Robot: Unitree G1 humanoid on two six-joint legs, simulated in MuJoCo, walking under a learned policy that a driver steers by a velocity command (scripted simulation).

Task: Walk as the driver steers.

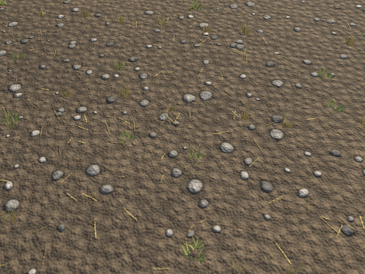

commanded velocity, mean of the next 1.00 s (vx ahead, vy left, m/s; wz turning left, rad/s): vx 0.45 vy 0.00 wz -0.02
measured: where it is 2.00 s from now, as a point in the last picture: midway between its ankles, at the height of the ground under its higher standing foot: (187, 159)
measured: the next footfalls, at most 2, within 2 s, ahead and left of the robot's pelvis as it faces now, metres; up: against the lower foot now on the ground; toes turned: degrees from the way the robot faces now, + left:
left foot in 0.30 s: +0.21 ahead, +0.20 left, +0.00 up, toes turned +14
right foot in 0.84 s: +0.57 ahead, +0.07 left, +0.00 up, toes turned -1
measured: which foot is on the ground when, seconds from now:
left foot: up 0.00-0.28, down 0.30-0.86, up 0.88-1.00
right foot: down 0.00-0.30, up 0.32-0.82, down 0.84-1.00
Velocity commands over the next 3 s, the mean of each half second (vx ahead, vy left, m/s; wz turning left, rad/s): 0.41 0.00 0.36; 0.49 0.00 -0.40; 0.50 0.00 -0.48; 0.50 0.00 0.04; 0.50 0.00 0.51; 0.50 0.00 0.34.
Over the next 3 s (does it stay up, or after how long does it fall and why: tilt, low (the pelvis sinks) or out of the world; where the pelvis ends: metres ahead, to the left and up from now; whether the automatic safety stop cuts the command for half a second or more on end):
stays up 1.55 0.00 0.00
